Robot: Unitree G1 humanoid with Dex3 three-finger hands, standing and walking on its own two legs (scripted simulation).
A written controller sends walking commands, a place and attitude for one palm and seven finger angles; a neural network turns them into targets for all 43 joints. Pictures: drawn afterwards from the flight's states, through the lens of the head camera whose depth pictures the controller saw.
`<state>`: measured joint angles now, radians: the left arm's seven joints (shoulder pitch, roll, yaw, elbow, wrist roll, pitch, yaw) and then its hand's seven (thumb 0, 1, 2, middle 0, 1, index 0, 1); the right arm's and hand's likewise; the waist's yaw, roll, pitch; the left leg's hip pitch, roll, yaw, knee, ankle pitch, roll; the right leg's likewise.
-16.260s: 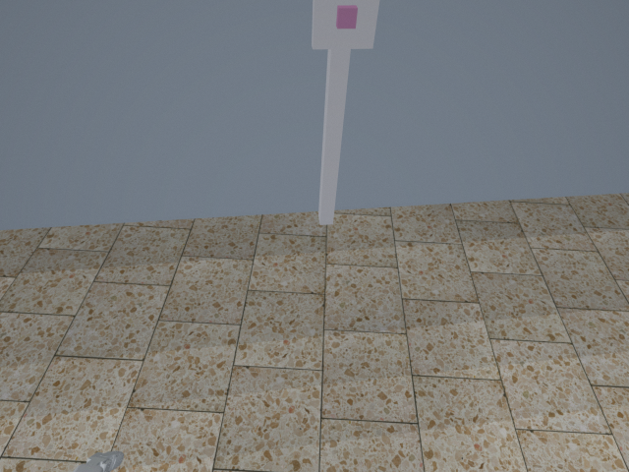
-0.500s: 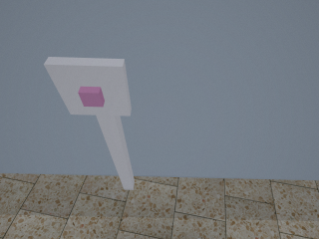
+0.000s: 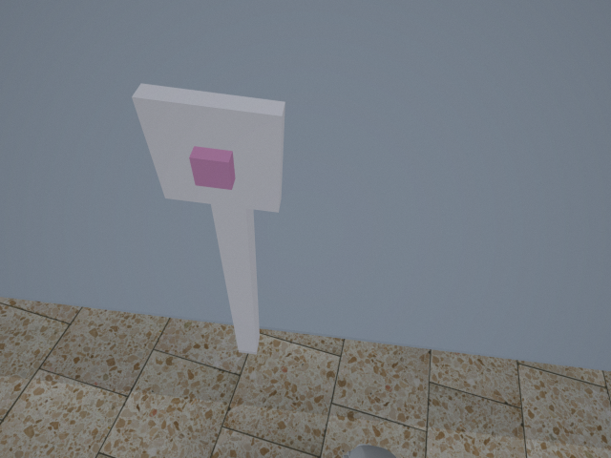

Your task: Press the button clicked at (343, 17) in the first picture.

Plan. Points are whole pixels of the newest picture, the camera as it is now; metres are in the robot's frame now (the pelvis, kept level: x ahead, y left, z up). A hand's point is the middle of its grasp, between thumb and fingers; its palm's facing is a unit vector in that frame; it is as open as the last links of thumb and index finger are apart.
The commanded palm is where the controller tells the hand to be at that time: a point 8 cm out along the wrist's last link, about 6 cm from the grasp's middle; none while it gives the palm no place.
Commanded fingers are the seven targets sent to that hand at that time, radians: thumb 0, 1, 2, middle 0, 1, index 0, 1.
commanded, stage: come to a stop and stand still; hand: left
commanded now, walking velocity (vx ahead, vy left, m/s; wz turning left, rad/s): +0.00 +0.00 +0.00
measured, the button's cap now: (214, 166) +0.45 +0.17 +0.11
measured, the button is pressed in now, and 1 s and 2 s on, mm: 0 0 0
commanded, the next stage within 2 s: look again from close up in 0.32 s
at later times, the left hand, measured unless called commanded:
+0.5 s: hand out of the picture -0.01 +0.17 -0.17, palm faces -0.02 -0.98 -0.18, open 7.3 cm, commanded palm none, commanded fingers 0.00 0.90 0.90 -0.20 -0.30 -0.20 -0.30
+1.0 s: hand out of the picture +0.01 +0.16 -0.17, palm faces -0.01 -0.98 -0.18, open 7.3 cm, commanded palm +0.10 +0.21 -0.06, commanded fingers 0.00 0.90 0.90 -0.25 -0.36 -0.25 -0.36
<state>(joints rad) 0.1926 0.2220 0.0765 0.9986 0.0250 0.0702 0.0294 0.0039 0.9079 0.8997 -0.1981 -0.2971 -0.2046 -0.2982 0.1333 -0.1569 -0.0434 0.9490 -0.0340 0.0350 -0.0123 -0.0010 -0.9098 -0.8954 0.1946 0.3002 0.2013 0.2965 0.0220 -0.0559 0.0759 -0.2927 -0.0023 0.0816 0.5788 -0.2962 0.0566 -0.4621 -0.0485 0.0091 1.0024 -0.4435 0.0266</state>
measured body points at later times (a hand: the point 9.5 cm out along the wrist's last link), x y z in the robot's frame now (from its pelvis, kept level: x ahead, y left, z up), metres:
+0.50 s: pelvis -0.01 +0.01 +0.01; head +0.01 +0.01 +0.46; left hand -0.01 +0.22 -0.16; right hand -0.02 -0.22 -0.15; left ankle +0.01 +0.09 -0.73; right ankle -0.04 -0.10 -0.73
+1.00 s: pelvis +0.01 +0.00 +0.01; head +0.02 +0.00 +0.46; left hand +0.01 +0.21 -0.16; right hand +0.01 -0.23 -0.15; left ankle +0.01 +0.09 -0.73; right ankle -0.04 -0.10 -0.73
